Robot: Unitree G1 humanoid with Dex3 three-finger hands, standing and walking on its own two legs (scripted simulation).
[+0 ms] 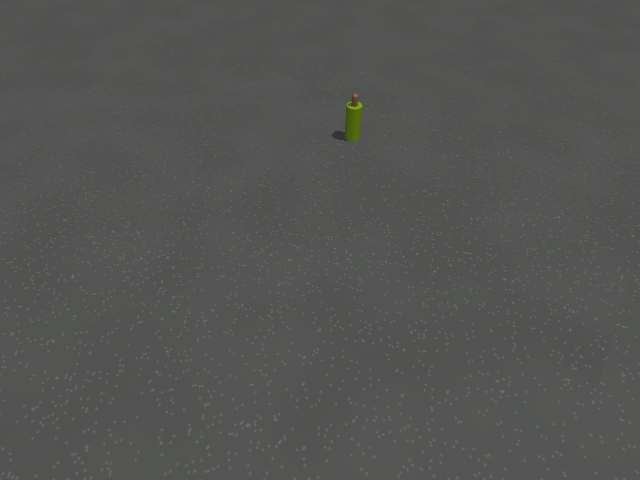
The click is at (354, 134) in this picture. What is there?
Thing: necked bottle
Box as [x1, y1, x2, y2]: [345, 93, 361, 140]
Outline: 355,93 352,95 352,100 347,103 346,107 345,138 348,140 356,140 359,137 361,104 357,101 357,94
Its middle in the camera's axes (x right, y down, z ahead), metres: +0.18 -0.68 +2.07
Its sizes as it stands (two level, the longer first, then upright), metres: 0.082 0.082 0.255
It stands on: the floor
